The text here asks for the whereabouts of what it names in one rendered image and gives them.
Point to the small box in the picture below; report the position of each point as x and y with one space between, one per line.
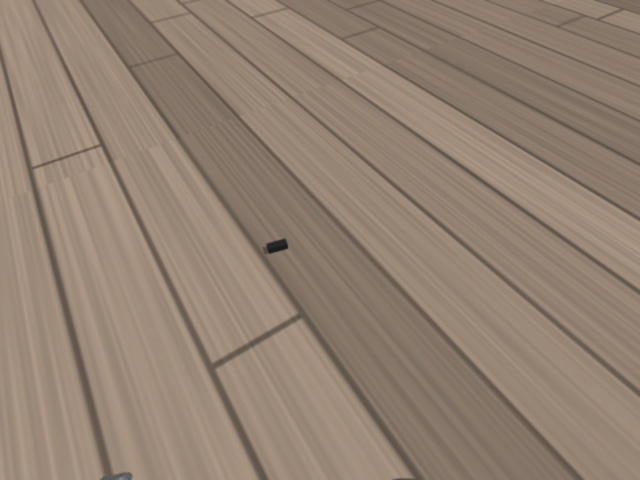
277 246

